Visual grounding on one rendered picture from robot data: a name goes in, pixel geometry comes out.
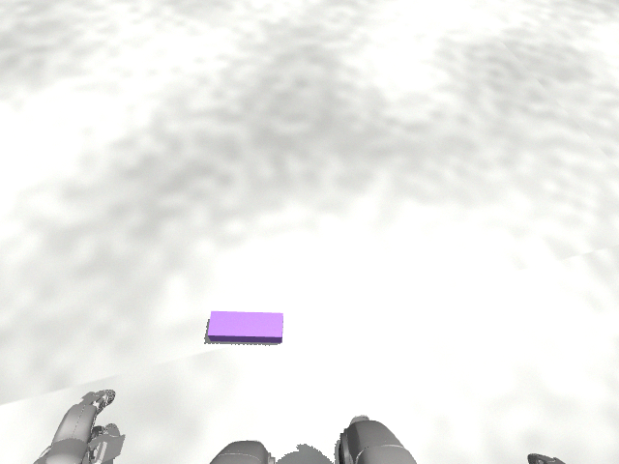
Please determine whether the carton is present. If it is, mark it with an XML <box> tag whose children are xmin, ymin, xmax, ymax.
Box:
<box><xmin>208</xmin><ymin>311</ymin><xmax>283</xmax><ymax>343</ymax></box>

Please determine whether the left robot arm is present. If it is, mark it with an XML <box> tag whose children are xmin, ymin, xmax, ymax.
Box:
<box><xmin>34</xmin><ymin>439</ymin><xmax>92</xmax><ymax>464</ymax></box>

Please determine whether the left robot hand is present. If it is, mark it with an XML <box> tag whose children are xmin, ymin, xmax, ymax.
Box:
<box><xmin>51</xmin><ymin>390</ymin><xmax>126</xmax><ymax>464</ymax></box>

